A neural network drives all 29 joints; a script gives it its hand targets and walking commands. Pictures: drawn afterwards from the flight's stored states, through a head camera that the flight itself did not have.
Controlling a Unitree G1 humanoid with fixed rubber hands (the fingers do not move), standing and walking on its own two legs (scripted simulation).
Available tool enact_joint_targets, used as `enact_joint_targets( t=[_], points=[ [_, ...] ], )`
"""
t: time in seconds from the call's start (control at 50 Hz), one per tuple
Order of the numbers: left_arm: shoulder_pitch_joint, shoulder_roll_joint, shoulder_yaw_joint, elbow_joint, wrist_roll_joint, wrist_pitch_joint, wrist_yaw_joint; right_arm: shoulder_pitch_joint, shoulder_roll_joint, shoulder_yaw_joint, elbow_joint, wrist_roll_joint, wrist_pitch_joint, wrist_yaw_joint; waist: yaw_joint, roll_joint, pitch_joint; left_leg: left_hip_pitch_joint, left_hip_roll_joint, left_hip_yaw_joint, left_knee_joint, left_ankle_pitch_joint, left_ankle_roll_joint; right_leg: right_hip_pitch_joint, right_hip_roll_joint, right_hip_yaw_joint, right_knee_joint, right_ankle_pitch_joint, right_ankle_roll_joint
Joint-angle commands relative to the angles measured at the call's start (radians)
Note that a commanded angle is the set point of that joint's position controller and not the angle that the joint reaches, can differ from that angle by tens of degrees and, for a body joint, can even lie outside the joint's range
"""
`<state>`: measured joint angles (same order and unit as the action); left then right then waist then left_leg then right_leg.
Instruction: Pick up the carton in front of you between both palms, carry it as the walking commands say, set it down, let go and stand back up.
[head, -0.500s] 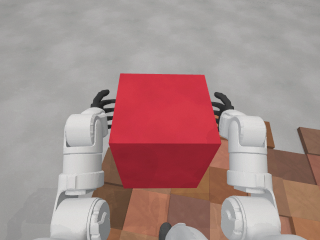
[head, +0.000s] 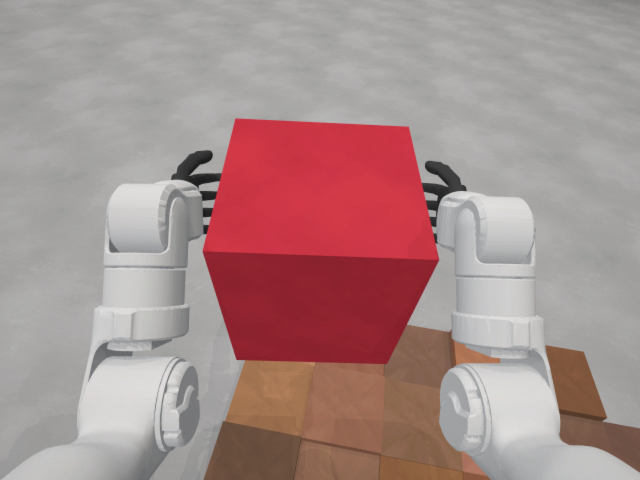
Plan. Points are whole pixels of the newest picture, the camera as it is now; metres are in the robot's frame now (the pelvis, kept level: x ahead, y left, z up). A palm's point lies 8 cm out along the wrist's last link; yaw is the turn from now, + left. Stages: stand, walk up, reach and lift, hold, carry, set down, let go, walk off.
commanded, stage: carry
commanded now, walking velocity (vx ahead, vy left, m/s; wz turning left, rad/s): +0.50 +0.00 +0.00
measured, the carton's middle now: (317, 250) +0.38 +0.00 +0.11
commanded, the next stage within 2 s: none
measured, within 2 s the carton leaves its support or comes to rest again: neither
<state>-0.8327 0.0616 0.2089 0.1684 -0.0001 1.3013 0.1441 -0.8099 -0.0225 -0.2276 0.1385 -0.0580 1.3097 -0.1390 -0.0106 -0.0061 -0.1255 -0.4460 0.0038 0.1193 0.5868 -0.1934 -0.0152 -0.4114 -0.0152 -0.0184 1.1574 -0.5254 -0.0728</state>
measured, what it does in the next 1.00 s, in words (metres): walks ahead: right foot, then left foot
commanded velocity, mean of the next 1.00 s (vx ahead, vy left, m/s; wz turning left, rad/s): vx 0.50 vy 0.00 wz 0.00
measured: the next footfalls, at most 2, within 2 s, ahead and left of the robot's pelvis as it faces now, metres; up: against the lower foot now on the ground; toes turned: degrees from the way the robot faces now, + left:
right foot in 0.42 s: +0.46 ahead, -0.06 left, +0.02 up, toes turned -7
left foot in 0.76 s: +0.59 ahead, +0.16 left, +0.00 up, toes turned +7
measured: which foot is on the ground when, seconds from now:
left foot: down 0.00-0.42, up 0.44-0.74, down 0.76-1.00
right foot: up 0.00-0.40, down 0.42-0.76, up 0.78-1.00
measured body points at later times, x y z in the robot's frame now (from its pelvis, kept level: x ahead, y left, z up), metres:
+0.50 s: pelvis +0.30 +0.02 +0.00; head +0.35 +0.03 +0.45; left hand +0.64 +0.18 +0.07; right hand +0.65 -0.13 +0.07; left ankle +0.11 +0.11 -0.61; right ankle +0.42 -0.06 -0.71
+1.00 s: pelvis +0.59 +0.08 +0.01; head +0.59 +0.10 +0.46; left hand +0.96 +0.23 +0.15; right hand +0.95 -0.08 +0.15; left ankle +0.55 +0.15 -0.73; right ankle +0.64 -0.05 -0.65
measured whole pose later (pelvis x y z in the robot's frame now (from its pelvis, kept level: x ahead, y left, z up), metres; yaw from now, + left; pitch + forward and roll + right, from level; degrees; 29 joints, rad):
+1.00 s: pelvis +0.59 +0.08 +0.01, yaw +1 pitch +5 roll -1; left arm -0.71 0.01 0.20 0.13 0.05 1.28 0.13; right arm -0.67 0.00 -0.20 0.10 -0.04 1.28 -0.14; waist -0.05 0.00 -0.11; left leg -0.26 0.00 0.12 0.48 -0.31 0.07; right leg -0.68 -0.04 -0.05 1.04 -0.29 -0.01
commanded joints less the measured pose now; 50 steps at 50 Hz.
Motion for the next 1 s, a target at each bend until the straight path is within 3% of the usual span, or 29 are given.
enact_joint_targets(
  t=[0.0, 0.02, 0.04, 0.08, 0.18, 0.3, 0.34, 0.36, 0.38, 0.4, 0.42, 0.44, 0.46, 0.48, 0.5, 0.54, 0.58, 0.6, 0.64, 0.68, 0.7, 0.72, 0.74, 0.76, 0.78, 0.8, 0.84, 0.9, 0.98],
  points=[
    [-0.751, -1.024, -0.505, -0.076, -0.381, 0.026, -0.212, -0.808, 0.962, 0.52, -0.1, 0.465, 0.013, 0.224, -0.034, 0.084, -0.342, 0.594, 0.314, -0.512, -0.177, 0.202, 0.192, -0.455, -0.02, 0.021, 0.183, 0.093, 0.04],
    [-0.752, -1.044, -0.493, -0.076, -0.381, 0.032, -0.207, -0.849, 0.998, 0.519, -0.118, 0.483, 0.018, 0.229, -0.022, 0.054, -0.336, 0.538, 0.308, -0.47, -0.198, 0.166, 0.185, -0.427, -0.041, 0.031, 0.143, 0.146, 0.04],
    [-0.744, -1.061, -0.483, -0.073, -0.377, 0.038, -0.202, -0.864, 1.021, 0.512, -0.123, 0.489, 0.023, 0.232, -0.015, 0.085, -0.332, 0.507, 0.289, -0.425, -0.213, 0.172, 0.17, -0.414, -0.044, 0.014, 0.13, 0.187, 0.047],
    [-0.704, -1.096, -0.466, -0.053, -0.357, 0.045, -0.197, -0.822, 1.057, 0.484, -0.097, 0.479, 0.031, 0.238, -0.012, 0.126, -0.331, 0.516, 0.263, -0.364, -0.225, 0.196, 0.179, -0.439, -0.045, -0.007, 0.103, 0.224, 0.057],
    [-0.551, -1.203, -0.471, -0.007, -0.29, 0.025, -0.215, -0.641, 1.159, 0.463, -0.025, 0.409, 0.017, 0.275, -0.043, 0.114, -0.276, 0.619, 0.224, -0.251, -0.229, 0.43, 0.174, -0.533, -0.044, -0.06, -0.095, 0.335, 0.068],
    [-0.431, -1.288, -0.586, -0.12, -0.279, -0.048, -0.244, -0.53, 1.234, 0.611, -0.163, 0.414, -0.061, 0.296, -0.052, 0.099, -0.179, 0.635, 0.179, -0.147, -0.289, 0.655, 0.13, -0.351, -0.003, -0.149, -0.501, 0.509, 0.034],
    [-0.393, -1.272, -0.638, -0.183, -0.287, -0.073, -0.247, -0.49, 1.228, 0.678, -0.227, 0.427, -0.09, 0.293, -0.025, 0.136, -0.205, 0.556, 0.174, -0.089, -0.243, 0.891, 0.081, -0.083, 0.062, -0.205, -0.607, 0.537, 0.0],
    [-0.367, -1.257, -0.664, -0.212, -0.292, -0.085, -0.25, -0.47, 1.22, 0.711, -0.259, 0.43, -0.104, 0.291, 0.008, 0.147, -0.248, 0.517, 0.174, -0.082, -0.151, 0.947, 0.042, 0.087, 0.073, -0.199, -0.653, 0.563, -0.008],
    [-0.349, -1.247, -0.691, -0.239, -0.298, -0.1, -0.253, -0.457, 1.21, 0.741, -0.289, 0.435, -0.115, 0.29, 0.055, 0.111, -0.316, 0.464, 0.146, -0.024, 0.011, 0.962, 0.007, 0.31, 0.101, -0.243, -0.731, 0.617, -0.014],
    [-0.323, -1.234, -0.711, -0.266, -0.307, -0.113, -0.258, -0.46, 1.19, 0.766, -0.317, 0.44, -0.127, 0.288, 0.079, 0.046, -0.379, 0.298, 0.11, -0.026, 0.204, 0.749, 0.003, 0.555, 0.042, -0.168, -0.725, 0.625, -0.045],
    [-0.301, -1.184, -0.715, -0.267, -0.294, -0.134, -0.259, -0.476, 1.195, 0.78, -0.343, 0.453, -0.127, 0.287, 0.11, -0.259, -0.531, -0.146, -0.028, -0.077, 0.714, 0.094, -0.087, 0.968, -0.333, 0.366, -0.668, 0.766, -0.308],
    [-0.211, -1.19, -0.721, -0.24, -0.305, -0.143, -0.257, -0.413, 1.152, 0.766, -0.328, 0.437, -0.124, 0.287, 0.132, -0.27, -0.649, -0.22, -0.078, -0.186, 0.976, -0.312, -0.056, 0.957, -0.372, 0.532, -0.71, 0.765, -0.362],
    [-0.206, -1.188, -0.737, -0.285, -0.32, -0.154, -0.255, -0.403, 1.158, 0.773, -0.332, 0.442, -0.132, 0.285, 0.122, -0.188, -0.598, -0.312, -0.011, -0.272, 1.014, -0.349, -0.011, 0.918, -0.352, 0.479, -0.674, 0.779, -0.318],
    [-0.255, -1.204, -0.77, -0.327, -0.345, -0.163, -0.254, -0.39, 1.147, 0.772, -0.328, 0.444, -0.142, 0.283, 0.119, -0.048, -0.541, -0.345, 0.019, -0.235, 0.905, -0.317, 0.025, 0.845, -0.33, 0.419, -0.695, 0.725, -0.259],
    [-0.319, -1.213, -0.801, -0.37, -0.372, -0.171, -0.256, -0.38, 1.137, 0.766, -0.32, 0.435, -0.154, 0.277, 0.097, -0.007, -0.48, -0.354, 0.04, -0.233, 0.817, -0.304, 0.047, 0.757, -0.314, 0.371, -0.713, 0.652, -0.219],
    [-0.403, -1.197, -0.84, -0.397, -0.422, -0.18, -0.262, -0.354, 1.102, 0.754, -0.299, 0.403, -0.172, 0.26, 0.078, 0.006, -0.426, -0.26, 0.042, -0.173, 0.598, -0.341, 0.047, 0.564, -0.263, 0.27, -0.75, 0.452, -0.187],
    [-0.444, -1.166, -0.854, -0.378, -0.445, -0.184, -0.273, -0.348, 1.063, 0.734, -0.27, 0.367, -0.184, 0.242, 0.066, -0.06, -0.402, -0.138, 0.015, -0.091, 0.353, -0.376, 0.04, 0.409, -0.25, 0.178, -0.764, 0.445, -0.186],
    [-0.439, -1.151, -0.845, -0.351, -0.449, -0.183, -0.277, -0.353, 1.045, 0.731, -0.258, 0.356, -0.186, 0.234, 0.059, -0.118, -0.404, -0.053, 0.01, -0.067, 0.265, -0.282, 0.043, 0.338, -0.237, 0.131, -0.765, 0.46, -0.176],
    [-0.435, -1.124, -0.818, -0.296, -0.445, -0.18, -0.282, -0.376, 1.015, 0.716, -0.235, 0.341, -0.186, 0.224, 0.044, -0.159, -0.393, 0.105, 0.004, -0.032, 0.092, -0.046, 0.048, 0.227, -0.205, 0.031, -0.73, 0.433, -0.133],
    [-0.439, -1.101, -0.78, -0.229, -0.426, -0.171, -0.281, -0.398, 0.993, 0.689, -0.198, 0.336, -0.176, 0.225, 0.012, -0.13, -0.348, 0.243, -0.003, 0.014, -0.078, 0.132, 0.033, 0.139, -0.181, -0.019, -0.683, 0.3, -0.087],
    [-0.435, -1.094, -0.755, -0.189, -0.41, -0.165, -0.279, -0.4, 0.984, 0.673, -0.169, 0.339, -0.167, 0.23, -0.011, -0.091, -0.336, 0.337, -0.012, 0.047, -0.1, 0.12, 0.029, 0.079, -0.164, -0.04, -0.612, 0.221, -0.073],
    [-0.427, -1.083, -0.727, -0.15, -0.39, -0.155, -0.276, -0.394, 0.977, 0.655, -0.126, 0.342, -0.159, 0.236, -0.022, -0.003, -0.323, 0.415, -0.016, 0.067, -0.117, 0.045, 0.021, 0.012, -0.114, -0.091, -0.495, 0.135, -0.051],
    [-0.425, -1.067, -0.689, -0.099, -0.369, -0.146, -0.273, -0.396, 0.972, 0.634, -0.075, 0.346, -0.148, 0.242, -0.033, 0.09, -0.298, 0.504, 0.094, -0.091, -0.134, -0.027, 0.024, -0.109, -0.074, -0.108, -0.322, 0.062, -0.016],
    [-0.411, -1.047, -0.644, -0.03, -0.351, -0.132, -0.269, -0.406, 0.941, 0.599, -0.021, 0.343, -0.137, 0.245, -0.016, 0.25, -0.272, 0.55, 0.33, -0.556, -0.258, -0.069, 0.087, -0.29, 0.013, -0.089, -0.117, -0.03, 0.036],
    [-0.445, -1.052, -0.629, -0.023, -0.347, -0.121, -0.262, -0.46, 0.937, 0.596, -0.023, 0.351, -0.134, 0.248, -0.04, 0.315, -0.299, 0.619, 0.392, -0.711, -0.274, -0.244, 0.201, -0.419, 0.026, -0.02, 0.007, -0.075, 0.032],
    [-0.499, -1.063, -0.618, -0.038, -0.352, -0.112, -0.257, -0.512, 0.964, 0.597, -0.043, 0.379, -0.13, 0.252, -0.039, 0.246, -0.276, 0.602, 0.39, -0.711, -0.256, -0.244, 0.228, -0.48, -0.004, 0.01, 0.09, -0.048, 0.02],
    [-0.566, -1.103, -0.601, -0.065, -0.368, -0.098, -0.244, -0.652, 1.031, 0.618, -0.124, 0.445, -0.118, 0.255, -0.034, 0.114, -0.255, 0.555, 0.33, -0.551, -0.228, -0.019, 0.211, -0.489, -0.037, 0.016, 0.071, 0.063, 0.02],
    [-0.561, -1.124, -0.58, -0.124, -0.372, -0.07, -0.216, -0.704, 1.079, 0.628, -0.211, 0.501, -0.087, 0.248, -0.027, 0.111, -0.295, 0.532, 0.29, -0.392, -0.222, 0.218, 0.189, -0.429, -0.053, 0.008, -0.016, 0.19, 0.044],
    [-0.438, -1.133, -0.548, -0.134, -0.314, -0.028, -0.2, -0.572, 1.105, 0.587, -0.198, 0.475, -0.035, 0.254, -0.047, 0.122, -0.279, 0.618, 0.245, -0.27, -0.227, 0.405, 0.185, -0.455, -0.047, -0.03, -0.219, 0.308, 0.074]
  ],
)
